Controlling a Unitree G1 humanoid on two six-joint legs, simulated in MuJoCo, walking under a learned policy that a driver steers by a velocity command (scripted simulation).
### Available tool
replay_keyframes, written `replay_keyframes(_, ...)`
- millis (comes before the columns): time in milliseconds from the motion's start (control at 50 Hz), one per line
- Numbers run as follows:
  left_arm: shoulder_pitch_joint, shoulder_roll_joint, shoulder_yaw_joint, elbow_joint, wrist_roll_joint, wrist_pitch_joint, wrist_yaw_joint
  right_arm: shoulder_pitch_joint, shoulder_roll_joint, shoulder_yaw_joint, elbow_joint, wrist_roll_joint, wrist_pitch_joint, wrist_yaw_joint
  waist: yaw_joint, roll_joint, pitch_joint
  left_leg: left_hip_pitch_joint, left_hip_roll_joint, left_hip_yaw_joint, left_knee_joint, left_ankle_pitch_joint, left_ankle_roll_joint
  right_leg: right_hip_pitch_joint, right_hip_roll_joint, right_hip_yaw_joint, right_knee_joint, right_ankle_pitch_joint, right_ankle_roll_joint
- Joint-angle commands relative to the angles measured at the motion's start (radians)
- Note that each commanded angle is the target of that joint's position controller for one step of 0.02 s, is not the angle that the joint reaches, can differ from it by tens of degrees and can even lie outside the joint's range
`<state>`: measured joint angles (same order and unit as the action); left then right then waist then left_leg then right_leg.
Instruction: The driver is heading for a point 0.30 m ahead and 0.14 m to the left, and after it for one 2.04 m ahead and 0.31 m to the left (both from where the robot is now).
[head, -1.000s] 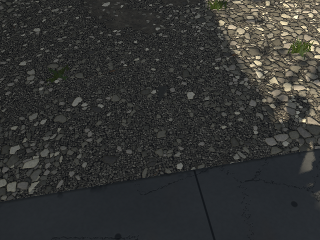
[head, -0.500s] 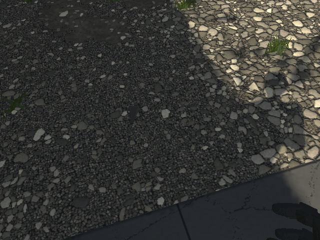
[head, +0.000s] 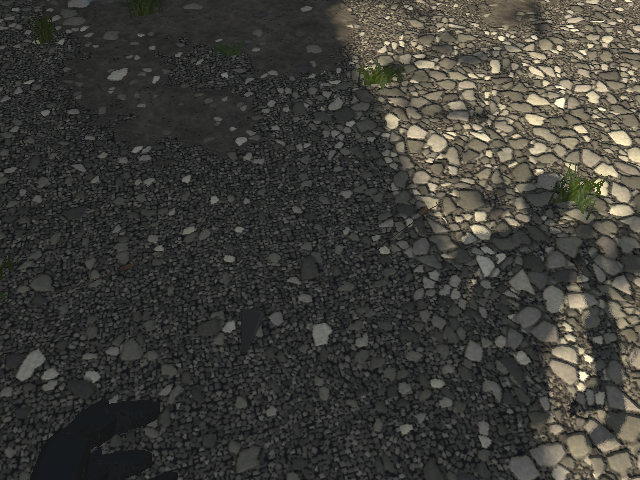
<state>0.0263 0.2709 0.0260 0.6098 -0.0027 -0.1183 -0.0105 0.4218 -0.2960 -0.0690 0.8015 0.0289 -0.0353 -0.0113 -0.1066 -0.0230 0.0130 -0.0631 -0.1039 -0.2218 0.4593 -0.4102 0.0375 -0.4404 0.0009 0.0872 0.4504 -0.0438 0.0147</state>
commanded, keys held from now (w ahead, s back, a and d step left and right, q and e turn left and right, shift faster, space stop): w+q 0.62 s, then w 0.16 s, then w+e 0.22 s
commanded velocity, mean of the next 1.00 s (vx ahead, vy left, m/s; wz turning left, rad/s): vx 0.50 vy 0.00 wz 0.42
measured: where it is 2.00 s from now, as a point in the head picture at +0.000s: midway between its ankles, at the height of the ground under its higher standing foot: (184, 264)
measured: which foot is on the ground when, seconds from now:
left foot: down 0.00-0.02, up 0.04-0.50, down 0.52-1.00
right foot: down 0.00-0.50, up 0.52-1.00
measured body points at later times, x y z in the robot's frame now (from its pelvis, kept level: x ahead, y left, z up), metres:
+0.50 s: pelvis +0.25 +0.04 -0.01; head +0.29 +0.06 +0.44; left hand +0.17 +0.33 -0.13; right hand +0.56 -0.10 -0.07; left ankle +0.35 +0.17 -0.72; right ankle +0.12 -0.13 -0.73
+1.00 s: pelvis +0.53 +0.15 +0.00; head +0.55 +0.16 +0.45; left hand +0.63 +0.45 -0.08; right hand +0.68 -0.11 -0.11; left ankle +0.35 +0.17 -0.73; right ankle +0.73 +0.11 -0.71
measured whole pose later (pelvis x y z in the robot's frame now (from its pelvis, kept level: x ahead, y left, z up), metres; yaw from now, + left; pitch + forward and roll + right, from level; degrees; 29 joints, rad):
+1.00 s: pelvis +0.53 +0.15 +0.00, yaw +24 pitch +2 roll +1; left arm 0.08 0.27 0.02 0.68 -0.02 -0.09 -0.06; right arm 0.35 -0.30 -0.05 0.79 0.01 -0.05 0.00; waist -0.07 -0.04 0.01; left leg 0.07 -0.09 -0.04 0.29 -0.39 0.06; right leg -0.56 -0.03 0.00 0.53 0.01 -0.04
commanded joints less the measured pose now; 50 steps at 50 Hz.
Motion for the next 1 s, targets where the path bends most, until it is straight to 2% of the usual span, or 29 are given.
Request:
replay_keyframes(20,0.328,0.263,0.098,-0.005,0.024,-0.008,0.020,0.006,-0.014,0.009,-0.105,-0.008,-0.019,0.002,0.189,-0.127,-0.302,-0.456,0.028,0.012,0.490,0.033,0.009,0.761,-0.323,0.367,-0.023,-0.167,-0.184)
replay_keyframes(40,0.376,0.252,0.099,0.028,0.011,0.007,0.007,0.056,-0.043,0.013,-0.126,0.012,-0.024,0.001,0.170,-0.315,-0.335,-0.664,0.043,0.062,0.705,-0.199,-0.010,0.813,-0.443,0.698,-0.123,-0.408,-0.264)
replay_keyframes(60,0.323,0.168,0.078,0.013,0.006,0.009,0.006,-0.001,-0.129,-0.010,-0.110,0.019,-0.019,-0.002,0.183,-0.170,-0.196,-0.724,0.099,0.041,0.797,-0.113,-0.018,0.699,-0.400,0.619,-0.156,-0.501,-0.232)
replay_keyframes(80,0.276,0.132,0.067,0.011,0.007,0.014,0.007,-0.079,-0.146,-0.017,-0.122,0.009,-0.012,-0.002,0.182,-0.096,-0.098,-0.723,0.129,0.075,0.808,-0.030,-0.024,0.585,-0.358,0.461,-0.164,-0.401,-0.200)
replay_keyframes(100,0.233,0.109,0.058,0.017,0.010,0.016,0.006,-0.113,-0.135,-0.018,-0.131,-0.002,-0.008,0.000,0.162,-0.059,-0.040,-0.696,0.157,0.087,0.777,0.031,-0.032,0.484,-0.312,0.348,-0.188,-0.276,-0.189)
replay_keyframes(140,0.193,0.091,0.052,0.032,0.018,0.012,0.007,-0.125,-0.102,-0.021,-0.142,-0.001,0.004,0.010,0.126,-0.097,0.007,-0.629,0.200,0.101,0.720,0.092,-0.038,0.364,-0.258,0.199,-0.241,-0.149,-0.175)
replay_keyframes(160,0.190,0.089,0.054,0.041,0.014,0.007,0.006,-0.129,-0.082,-0.017,-0.146,0.001,0.010,0.014,0.123,-0.099,0.011,-0.616,0.205,0.115,0.707,0.111,-0.042,0.340,-0.247,0.149,-0.262,-0.104,-0.180)
replay_keyframes(240,0.208,0.136,0.073,0.080,0.009,-0.002,0.009,-0.204,-0.051,-0.007,-0.184,-0.008,0.017,0.023,0.126,-0.050,0.027,-0.662,0.221,0.119,0.558,0.230,-0.060,0.354,-0.264,0.019,-0.305,0.040,-0.209)
replay_keyframes(320,0.224,0.172,0.082,0.109,0.003,0.010,0.015,-0.313,-0.036,0.005,-0.211,-0.007,0.004,0.048,0.162,-0.028,0.044,-0.610,0.207,0.173,0.332,0.416,-0.046,0.376,-0.243,-0.121,-0.308,0.105,-0.182)
replay_keyframes(420,0.285,0.214,0.095,0.153,-0.021,0.033,0.017,-0.431,-0.048,0.005,-0.269,-0.004,0.003,0.073,0.181,-0.028,0.076,-0.587,0.178,0.238,0.189,0.358,0.007,0.490,-0.280,-0.201,-0.260,0.202,-0.148)
replay_keyframes(460,0.283,0.244,0.104,0.156,-0.029,0.046,0.022,-0.401,-0.079,-0.011,-0.277,-0.010,0.009,0.075,0.143,-0.057,0.032,-0.487,0.120,0.294,0.170,0.254,0.048,0.526,-0.281,-0.242,-0.141,0.516,-0.128)
replay_keyframes(480,0.280,0.258,0.108,0.156,-0.033,0.054,0.025,-0.326,-0.109,-0.028,-0.265,-0.012,0.014,0.072,0.094,-0.067,-0.022,-0.373,0.078,0.322,0.161,0.215,0.074,0.522,-0.271,-0.265,-0.013,0.674,-0.115)
replay_keyframes(500,0.269,0.251,0.103,0.151,-0.036,0.060,0.029,-0.168,-0.155,-0.057,-0.224,-0.008,0.019,0.064,0.004,-0.049,-0.105,-0.146,0.036,0.333,0.104,0.266,0.111,0.445,-0.240,-0.298,0.188,0.706,-0.086)
replay_keyframes(520,0.286,0.211,0.084,0.135,-0.013,0.056,0.034,0.010,-0.229,-0.090,-0.180,-0.002,0.030,0.044,-0.070,0.036,-0.199,0.173,0.117,0.169,0.092,0.280,0.165,0.198,-0.201,-0.298,0.486,0.419,-0.043)
replay_keyframes(540,0.379,0.064,0.035,0.070,0.028,0.033,0.020,-0.034,-0.342,-0.099,-0.192,0.006,0.019,0.037,0.068,0.304,-0.288,0.469,0.384,-0.422,-0.006,0.090,0.352,-0.248,0.004,-0.213,0.836,-0.529,0.018)
replay_keyframes(560,0.280,0.148,0.045,0.063,-0.006,-0.002,0.007,-0.001,-0.259,-0.075,-0.222,-0.001,0.003,0.040,-0.016,0.193,-0.402,0.500,0.438,-0.624,-0.149,-0.063,0.380,-0.347,0.011,0.008,0.941,-0.558,0.006)
replay_keyframes(580,0.187,0.194,0.057,0.032,-0.041,-0.018,0.001,-0.035,-0.202,-0.057,-0.204,-0.009,-0.012,0.044,-0.024,0.141,-0.244,0.399,0.408,-0.475,-0.172,0.003,0.326,-0.420,-0.034,0.007,0.917,-0.452,-0.012)
replay_keyframes(600,0.174,0.180,0.050,0.032,-0.030,-0.027,0.006,-0.090,-0.179,-0.049,-0.204,-0.007,-0.019,0.043,0.020,0.068,-0.154,0.250,0.364,-0.357,-0.172,0.108,0.292,-0.380,-0.076,0.001,0.828,-0.363,-0.020)
replay_keyframes(620,0.174,0.180,0.054,0.042,-0.002,-0.029,0.014,-0.156,-0.153,-0.040,-0.213,-0.011,-0.020,0.041,0.063,0.038,-0.099,0.115,0.326,-0.268,-0.176,0.238,0.267,-0.311,-0.103,0.000,0.742,-0.314,-0.012)
replay_keyframes(640,0.202,0.182,0.058,0.053,0.010,-0.018,0.014,-0.197,-0.124,-0.028,-0.225,-0.026,-0.022,0.037,0.100,0.048,-0.080,0.028,0.303,-0.203,-0.199,0.341,0.257,-0.242,-0.126,0.004,0.705,-0.271,-0.007)
replay_keyframes(660,0.222,0.177,0.058,0.057,0.011,-0.007,0.012,-0.213,-0.122,-0.026,-0.226,-0.033,-0.024,0.034,0.119,0.076,-0.076,-0.032,0.301,-0.182,-0.215,0.425,0.268,-0.197,-0.130,-0.003,0.678,-0.258,0.007)
replay_keyframes(680,0.237,0.162,0.055,0.066,0.013,0.004,0.010,-0.215,-0.116,-0.024,-0.215,-0.029,-0.029,0.031,0.126,0.071,-0.069,-0.071,0.294,-0.140,-0.225,0.501,0.272,-0.176,-0.133,-0.017,0.645,-0.252,0.022)
replay_keyframes(740,0.164,0.114,0.038,0.049,0.018,0.020,0.010,-0.172,-0.135,-0.025,-0.170,-0.025,-0.037,0.016,0.106,0.060,-0.024,-0.138,0.253,-0.024,-0.256,0.583,0.249,-0.185,-0.125,-0.045,0.488,-0.100,0.053)
replay_keyframes(800,0.070,0.086,0.025,0.035,0.010,0.015,-0.001,-0.140,-0.142,-0.022,-0.138,-0.020,-0.035,0.008,0.065,0.076,-0.002,-0.152,0.204,0.061,-0.262,0.508,0.192,-0.133,-0.095,-0.063,0.260,0.133,0.045)
replay_keyframes(840,0.007,0.078,0.018,0.025,-0.004,0.011,-0.012,-0.101,-0.150,-0.021,-0.113,-0.019,-0.039,0.009,0.029,0.085,0.021,-0.137,0.225,0.063,-0.284,0.413,0.181,-0.108,-0.080,-0.076,0.172,0.231,0.030)
replay_keyframes(880,-0.037,0.090,0.020,0.010,-0.014,0.009,-0.022,-0.067,-0.155,-0.020,-0.085,-0.019,-0.040,0.012,0.010,0.082,0.048,-0.057,0.265,0.054,-0.279,0.400,0.179,-0.149,-0.077,-0.069,0.124,0.225,0.004)
replay_keyframes(940,-0.077,0.097,0.020,-0.016,-0.016,0.007,-0.042,-0.031,-0.162,-0.024,-0.048,-0.021,-0.030,0.010,0.004,0.074,0.065,0.105,0.325,0.058,-0.227,0.496,0.165,-0.240,-0.064,-0.066,0.082,0.101,-0.045)
replay_keyframes(980,-0.049,0.104,0.024,-0.020,-0.016,0.009,-0.052,-0.039,-0.172,-0.028,-0.039,-0.022,-0.021,0.005,0.030,0.084,0.043,0.166,0.337,0.087,-0.163,0.684,0.142,-0.205,-0.035,-0.080,0.070,-0.003,-0.079)
replay_keyframes(1000,0.001,0.122,0.032,-0.012,-0.014,0.012,-0.052,-0.055,-0.181,-0.030,-0.042,-0.025,-0.017,0.001,0.060,0.100,0.000,0.177,0.328,0.111,-0.098,0.875,0.127,-0.123,0.000,-0.107,0.075,-0.047,-0.098)
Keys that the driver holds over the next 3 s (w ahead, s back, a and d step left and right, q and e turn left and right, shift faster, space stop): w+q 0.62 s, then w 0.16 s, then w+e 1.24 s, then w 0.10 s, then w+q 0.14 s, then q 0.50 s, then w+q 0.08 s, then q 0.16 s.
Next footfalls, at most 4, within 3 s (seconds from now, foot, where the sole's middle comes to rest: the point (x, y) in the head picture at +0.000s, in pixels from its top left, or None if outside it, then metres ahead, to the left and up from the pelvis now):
0.52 left None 0.39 0.18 -0.77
1.04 right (241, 363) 0.76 0.13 -0.77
1.52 left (126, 301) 0.96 0.40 -0.77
2.04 right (237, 210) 1.23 0.13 -0.77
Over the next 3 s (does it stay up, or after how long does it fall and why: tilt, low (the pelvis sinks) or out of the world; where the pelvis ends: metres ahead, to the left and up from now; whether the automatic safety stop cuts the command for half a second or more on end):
stays up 1.46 0.16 0.00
